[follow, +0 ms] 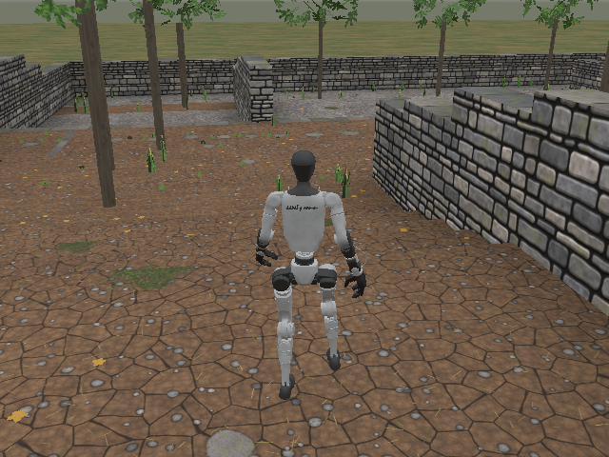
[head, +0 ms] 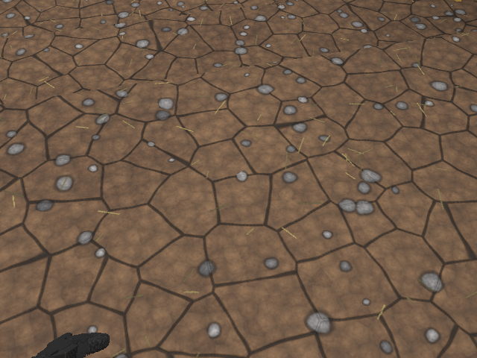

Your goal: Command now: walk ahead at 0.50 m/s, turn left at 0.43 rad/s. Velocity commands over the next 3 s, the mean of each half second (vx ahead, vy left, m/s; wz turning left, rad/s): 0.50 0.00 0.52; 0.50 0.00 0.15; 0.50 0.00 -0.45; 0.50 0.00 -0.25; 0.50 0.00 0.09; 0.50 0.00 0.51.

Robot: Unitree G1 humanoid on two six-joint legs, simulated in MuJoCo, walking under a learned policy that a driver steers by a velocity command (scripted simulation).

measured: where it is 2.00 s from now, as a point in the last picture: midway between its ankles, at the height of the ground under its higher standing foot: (154, 178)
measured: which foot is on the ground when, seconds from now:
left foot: down 0.00-0.12, up 0.14-0.60, down 0.62-1.00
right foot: up 0.00-0.08, down 0.10-0.62, up 0.64-1.00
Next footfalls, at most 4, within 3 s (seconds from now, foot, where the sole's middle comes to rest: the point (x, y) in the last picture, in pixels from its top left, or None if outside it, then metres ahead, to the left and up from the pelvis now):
0.10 right None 0.22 -0.14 -0.78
0.62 left None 0.43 0.19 -0.78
1.16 right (190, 253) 0.80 0.09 -0.78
1.64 left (117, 199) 1.03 0.33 -0.78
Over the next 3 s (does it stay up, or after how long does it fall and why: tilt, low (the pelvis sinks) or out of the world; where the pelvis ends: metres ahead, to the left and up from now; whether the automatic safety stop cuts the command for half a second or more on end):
stays up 1.64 0.23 -0.08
